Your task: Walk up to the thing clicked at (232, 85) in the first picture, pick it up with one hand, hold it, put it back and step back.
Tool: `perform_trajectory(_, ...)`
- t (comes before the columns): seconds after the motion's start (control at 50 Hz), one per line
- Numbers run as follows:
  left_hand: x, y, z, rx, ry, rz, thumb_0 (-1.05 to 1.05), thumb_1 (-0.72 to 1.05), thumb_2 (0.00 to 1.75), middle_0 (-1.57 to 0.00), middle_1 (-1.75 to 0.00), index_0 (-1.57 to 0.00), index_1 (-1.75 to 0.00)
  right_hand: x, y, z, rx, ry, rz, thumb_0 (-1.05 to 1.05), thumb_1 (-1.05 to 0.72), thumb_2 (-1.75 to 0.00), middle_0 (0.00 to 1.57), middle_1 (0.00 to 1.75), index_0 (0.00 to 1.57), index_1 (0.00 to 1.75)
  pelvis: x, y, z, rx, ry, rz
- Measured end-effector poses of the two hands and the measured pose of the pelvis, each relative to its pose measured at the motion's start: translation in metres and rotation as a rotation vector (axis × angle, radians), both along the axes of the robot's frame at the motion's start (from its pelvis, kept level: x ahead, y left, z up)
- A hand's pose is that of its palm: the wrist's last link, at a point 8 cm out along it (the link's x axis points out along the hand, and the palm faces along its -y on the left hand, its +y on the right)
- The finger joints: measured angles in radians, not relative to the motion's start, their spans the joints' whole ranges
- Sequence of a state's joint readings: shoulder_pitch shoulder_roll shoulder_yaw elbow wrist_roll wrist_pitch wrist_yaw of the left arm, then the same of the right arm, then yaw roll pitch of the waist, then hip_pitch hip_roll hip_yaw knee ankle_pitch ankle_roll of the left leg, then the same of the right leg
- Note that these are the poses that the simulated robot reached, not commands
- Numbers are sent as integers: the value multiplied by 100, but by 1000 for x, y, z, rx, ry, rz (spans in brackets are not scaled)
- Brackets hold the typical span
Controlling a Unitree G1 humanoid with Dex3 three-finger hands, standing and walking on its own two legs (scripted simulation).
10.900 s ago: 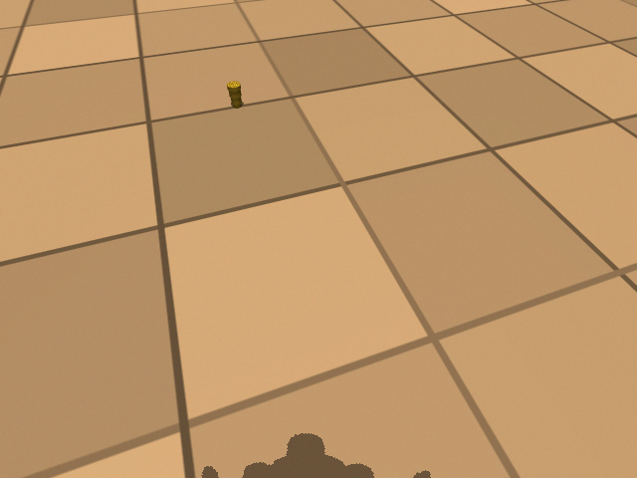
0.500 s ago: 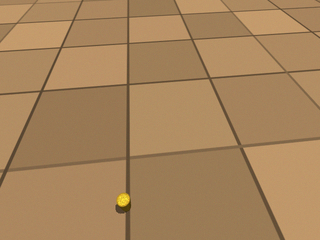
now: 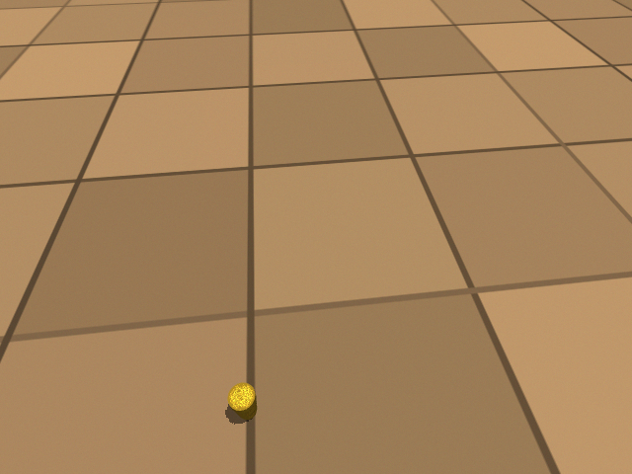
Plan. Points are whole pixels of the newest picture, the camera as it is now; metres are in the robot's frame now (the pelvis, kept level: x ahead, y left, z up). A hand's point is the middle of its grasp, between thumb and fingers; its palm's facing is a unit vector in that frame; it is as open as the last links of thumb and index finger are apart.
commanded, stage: stand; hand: left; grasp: from above
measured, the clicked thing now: (245, 404) +0.42 +0.25 -0.72
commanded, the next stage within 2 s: rise first in 0.24 s
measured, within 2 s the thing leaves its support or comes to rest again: neither
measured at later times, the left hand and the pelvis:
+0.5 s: hand out of the picture +0.12 +0.25 -0.16, palm faces +0.03 -0.94 -0.33, open 8.1 cm; pelvis -0.02 +0.00 -0.01, yaw +0 degrees
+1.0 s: hand out of the picture +0.12 +0.27 -0.22, palm faces -0.14 -0.88 -0.45, open 13.8 cm; pelvis -0.02 +0.03 -0.08, yaw -1 degrees
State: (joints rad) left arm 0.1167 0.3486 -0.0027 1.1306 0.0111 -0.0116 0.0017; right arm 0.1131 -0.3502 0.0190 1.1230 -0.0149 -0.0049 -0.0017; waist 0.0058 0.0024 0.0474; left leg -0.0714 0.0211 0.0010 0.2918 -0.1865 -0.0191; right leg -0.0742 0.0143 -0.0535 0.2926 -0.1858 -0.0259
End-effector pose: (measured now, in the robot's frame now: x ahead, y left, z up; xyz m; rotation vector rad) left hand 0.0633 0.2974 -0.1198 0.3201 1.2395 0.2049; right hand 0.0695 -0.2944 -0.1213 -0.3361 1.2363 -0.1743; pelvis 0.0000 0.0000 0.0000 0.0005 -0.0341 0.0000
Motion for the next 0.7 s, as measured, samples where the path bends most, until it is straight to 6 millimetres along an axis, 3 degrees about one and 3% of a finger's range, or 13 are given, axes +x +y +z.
perform_trajectory(0.36, -3, 3, 1, 1, 1, 3, 1, 90, 90, -21, -30, -20, -30, -5, 3, -1, 3, 4, -1, 0, -91, -90, 20, 30, 21, 30, -2, 2, 0, 1, -3, 1)
perform_trajectory(0.42, 11, 0, 1, -5, -69, 28, 1, 86, 91, -20, -34, -19, -35, 0, 9, -1, 9, -69, -12, 0, -93, -90, 20, 30, 21, 30, -8, 3, -3, 1, 33, 9)
perform_trajectory(0.58, 68, 3, -12, -4, -149, -52, 1, 49, 92, -11, -71, -13, -71, 0, 36, -12, 59, -150, -37, 0, -96, -91, 20, 30, 21, 30, -21, 4, -20, 4, 146, -7)
perform_trajectory(0.7, 73, 6, -17, 49, -122, -86, 0, 10, 92, -7, -96, -11, -93, -1, 49, -16, 81, -196, -59, 0, -96, -91, 20, 30, 21, 30, -18, 12, -29, -2, 174, -16)
